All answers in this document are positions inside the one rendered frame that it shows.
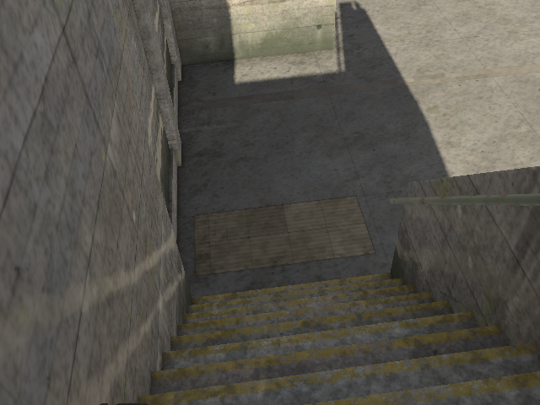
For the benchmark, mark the stairs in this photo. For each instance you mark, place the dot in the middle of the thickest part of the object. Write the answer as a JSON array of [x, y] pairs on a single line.
[[368, 340]]

